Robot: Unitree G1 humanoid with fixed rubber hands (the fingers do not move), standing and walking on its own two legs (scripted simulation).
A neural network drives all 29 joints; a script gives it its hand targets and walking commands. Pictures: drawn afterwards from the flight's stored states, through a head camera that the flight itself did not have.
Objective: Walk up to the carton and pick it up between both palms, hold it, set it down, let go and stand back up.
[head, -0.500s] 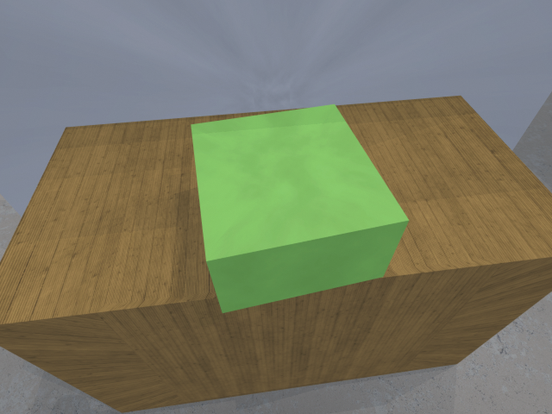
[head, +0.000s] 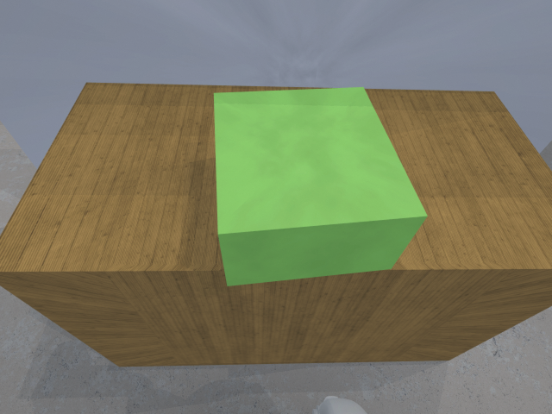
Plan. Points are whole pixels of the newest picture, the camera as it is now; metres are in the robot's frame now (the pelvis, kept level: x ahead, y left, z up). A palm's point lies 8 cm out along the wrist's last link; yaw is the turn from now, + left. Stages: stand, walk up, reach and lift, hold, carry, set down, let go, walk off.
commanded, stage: walk up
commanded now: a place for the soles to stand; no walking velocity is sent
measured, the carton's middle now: (300, 179) +0.50 -0.03 +0.02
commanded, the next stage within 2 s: none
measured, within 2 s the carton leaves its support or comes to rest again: neither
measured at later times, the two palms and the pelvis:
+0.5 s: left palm out of the picture +0.00 +0.11 -0.13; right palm out of the picture +0.11 -0.38 -0.13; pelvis +0.00 -0.13 +0.00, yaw +11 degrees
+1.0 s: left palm out of the picture -0.04 +0.11 -0.13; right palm out of the picture +0.10 -0.36 -0.13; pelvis +0.01 -0.14 +0.00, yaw +18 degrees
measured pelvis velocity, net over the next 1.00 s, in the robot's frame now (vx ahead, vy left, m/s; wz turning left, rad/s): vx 0.01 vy -0.14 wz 0.31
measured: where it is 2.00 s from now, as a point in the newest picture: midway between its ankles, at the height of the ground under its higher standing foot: outside the picture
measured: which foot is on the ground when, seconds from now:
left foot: down 0.00-0.22, up 0.24-0.52, down 0.54-1.00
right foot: up 0.00-0.20, down 0.22-1.00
